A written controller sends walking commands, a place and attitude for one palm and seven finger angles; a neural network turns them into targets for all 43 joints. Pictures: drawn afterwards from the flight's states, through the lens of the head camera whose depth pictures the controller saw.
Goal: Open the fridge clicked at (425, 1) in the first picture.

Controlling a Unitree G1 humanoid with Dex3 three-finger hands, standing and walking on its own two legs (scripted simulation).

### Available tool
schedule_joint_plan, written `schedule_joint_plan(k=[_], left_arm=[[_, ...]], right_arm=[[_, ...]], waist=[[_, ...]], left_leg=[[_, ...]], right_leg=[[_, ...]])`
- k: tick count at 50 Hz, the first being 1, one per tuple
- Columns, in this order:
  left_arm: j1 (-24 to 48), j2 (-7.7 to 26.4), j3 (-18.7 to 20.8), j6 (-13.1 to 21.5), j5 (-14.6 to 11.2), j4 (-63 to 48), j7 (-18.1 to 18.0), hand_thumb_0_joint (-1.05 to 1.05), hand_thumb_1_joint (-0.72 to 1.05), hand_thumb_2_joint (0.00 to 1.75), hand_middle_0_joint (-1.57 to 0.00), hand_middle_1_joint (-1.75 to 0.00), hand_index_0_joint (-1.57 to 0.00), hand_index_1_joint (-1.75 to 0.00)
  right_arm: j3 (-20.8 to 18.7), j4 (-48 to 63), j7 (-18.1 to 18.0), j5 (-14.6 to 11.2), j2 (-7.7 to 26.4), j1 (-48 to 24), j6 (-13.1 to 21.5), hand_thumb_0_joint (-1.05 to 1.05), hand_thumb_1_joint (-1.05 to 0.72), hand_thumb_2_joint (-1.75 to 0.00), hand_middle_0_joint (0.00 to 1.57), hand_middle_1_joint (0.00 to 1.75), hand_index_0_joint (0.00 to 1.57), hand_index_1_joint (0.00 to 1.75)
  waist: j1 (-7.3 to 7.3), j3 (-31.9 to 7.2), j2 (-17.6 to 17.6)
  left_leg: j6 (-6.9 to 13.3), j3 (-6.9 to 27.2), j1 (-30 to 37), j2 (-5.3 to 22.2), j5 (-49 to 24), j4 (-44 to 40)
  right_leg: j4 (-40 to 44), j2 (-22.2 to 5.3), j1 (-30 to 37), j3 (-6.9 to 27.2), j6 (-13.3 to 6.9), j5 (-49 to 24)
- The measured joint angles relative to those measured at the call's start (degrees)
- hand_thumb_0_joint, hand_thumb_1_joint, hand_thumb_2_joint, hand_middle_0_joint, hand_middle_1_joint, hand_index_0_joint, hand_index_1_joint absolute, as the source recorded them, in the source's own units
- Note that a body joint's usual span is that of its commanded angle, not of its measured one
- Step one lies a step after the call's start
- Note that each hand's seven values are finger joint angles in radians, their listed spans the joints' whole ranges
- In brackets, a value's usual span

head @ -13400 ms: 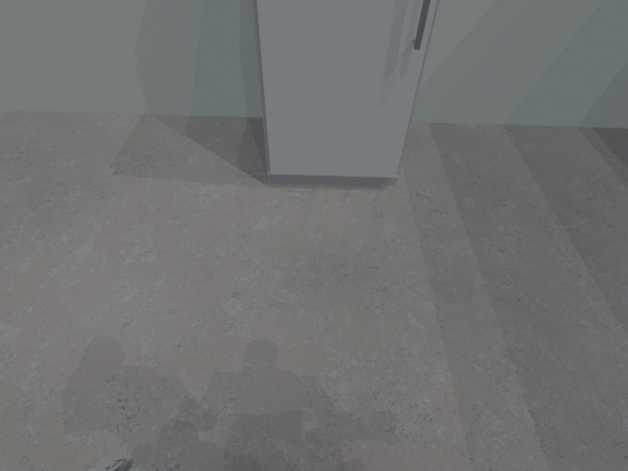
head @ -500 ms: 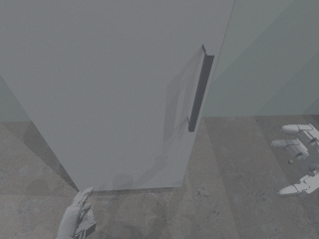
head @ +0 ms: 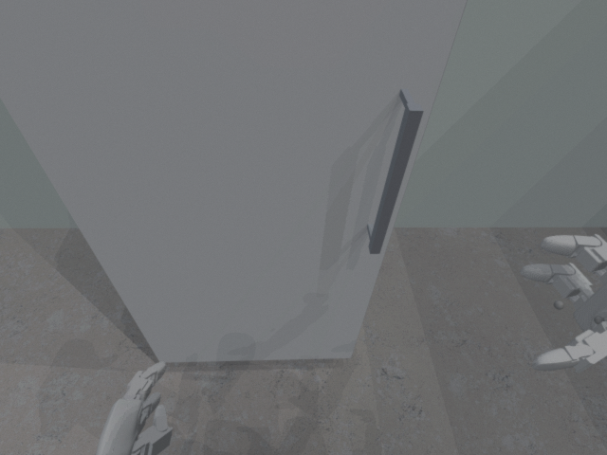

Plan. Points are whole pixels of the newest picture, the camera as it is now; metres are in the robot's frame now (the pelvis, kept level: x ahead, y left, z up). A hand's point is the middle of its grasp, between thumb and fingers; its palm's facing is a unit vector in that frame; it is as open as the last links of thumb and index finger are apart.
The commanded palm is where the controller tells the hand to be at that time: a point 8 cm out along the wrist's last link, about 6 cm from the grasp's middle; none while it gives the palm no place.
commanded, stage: raise the hand to about handle height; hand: right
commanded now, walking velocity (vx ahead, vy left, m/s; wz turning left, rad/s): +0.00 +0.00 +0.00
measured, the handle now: (388, 182) +0.51 -0.11 +0.10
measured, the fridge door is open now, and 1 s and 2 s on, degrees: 0 0 0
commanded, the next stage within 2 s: move the hooked fingers beside the handle in 0.06 s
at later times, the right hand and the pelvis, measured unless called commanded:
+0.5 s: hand (530, 286) +0.30 -0.25 +0.12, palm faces -0.02 +1.00 -0.03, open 14.0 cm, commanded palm +0.27 -0.30 +0.12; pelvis +0.00 +0.00 +0.00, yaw +0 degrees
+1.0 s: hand (496, 253) +0.35 -0.23 +0.12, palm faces -0.04 +1.00 -0.01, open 14.0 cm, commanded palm +0.32 -0.28 +0.12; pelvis +0.00 +0.00 +0.00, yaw +1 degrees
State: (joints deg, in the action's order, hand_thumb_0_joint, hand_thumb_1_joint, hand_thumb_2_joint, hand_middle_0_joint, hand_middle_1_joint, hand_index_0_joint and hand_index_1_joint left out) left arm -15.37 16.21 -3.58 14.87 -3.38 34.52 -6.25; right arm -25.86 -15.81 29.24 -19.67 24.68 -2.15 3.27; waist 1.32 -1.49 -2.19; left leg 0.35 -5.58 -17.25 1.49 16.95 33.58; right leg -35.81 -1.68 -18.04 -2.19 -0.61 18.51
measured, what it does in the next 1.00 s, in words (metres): stands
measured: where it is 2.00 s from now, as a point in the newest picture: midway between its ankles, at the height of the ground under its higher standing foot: outside the picture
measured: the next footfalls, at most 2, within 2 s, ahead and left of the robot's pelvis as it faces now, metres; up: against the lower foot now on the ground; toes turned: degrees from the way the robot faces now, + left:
none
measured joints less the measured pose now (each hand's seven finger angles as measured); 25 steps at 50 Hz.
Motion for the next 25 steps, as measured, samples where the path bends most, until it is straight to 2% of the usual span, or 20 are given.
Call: schedule_joint_plan(k=[12,17,25], left_arm=[[0.65,-0.41,-0.54,0.1,-0.04,0.0,0.08,0.02,0.9,0.9,-0.21,-0.3,-0.2,-0.3],[0.73,-0.2,-0.4,0.02,-0.09,0.42,-0.3,0.02,0.9,0.9,-0.21,-0.3,-0.2,-0.3],[0.74,-0.56,-0.36,-0.66,-0.04,0.41,-0.3,0.02,0.9,0.9,-0.21,-0.3,-0.2,-0.3]], right_arm=[[0.54,-1.04,0.73,-0.16,0.17,-0.68,-0.32,-0.02,0.5,-0.3,0.3,1.2,0.3,1.2],[2.5,-1.39,-0.13,0.52,-0.93,-2.58,-0.15,-0.02,0.5,-0.3,0.3,1.21,0.3,1.2],[3.61,-2.99,-2.15,1.62,-1.62,-5.17,-0.42,-0.02,0.5,-0.3,0.3,1.21,0.3,1.2]], waist=[[0.36,0.02,-0.38],[0.53,0.22,-0.46],[-0.48,-0.01,-0.08]], left_leg=[[-0.03,-0.19,-0.17,0.16,0.0,0.1],[-0.11,-0.38,-0.22,0.33,0.07,0.26],[-0.14,0.19,-0.68,0.33,-0.07,0.19]], right_leg=[[-0.03,0.18,-0.24,0.23,-0.03,-0.13],[-0.28,0.34,-0.44,0.44,-0.12,-0.09],[0.28,0.36,-0.44,-0.11,-0.12,-0.28]])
